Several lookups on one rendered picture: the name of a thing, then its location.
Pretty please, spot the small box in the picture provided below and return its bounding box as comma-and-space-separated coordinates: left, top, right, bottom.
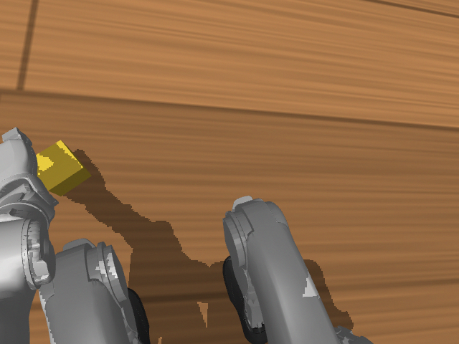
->
36, 140, 92, 196

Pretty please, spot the right robot foot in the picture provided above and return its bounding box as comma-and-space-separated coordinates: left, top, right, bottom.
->
222, 256, 268, 344

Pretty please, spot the right robot hand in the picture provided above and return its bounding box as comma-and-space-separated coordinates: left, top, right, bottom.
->
333, 325, 373, 344

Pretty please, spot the left robot foot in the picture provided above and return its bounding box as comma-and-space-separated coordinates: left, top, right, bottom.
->
128, 288, 151, 344

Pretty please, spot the left robot hand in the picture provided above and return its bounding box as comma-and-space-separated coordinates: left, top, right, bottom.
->
0, 127, 59, 207

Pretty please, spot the left robot arm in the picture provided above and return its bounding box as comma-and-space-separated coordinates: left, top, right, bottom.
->
0, 174, 56, 344

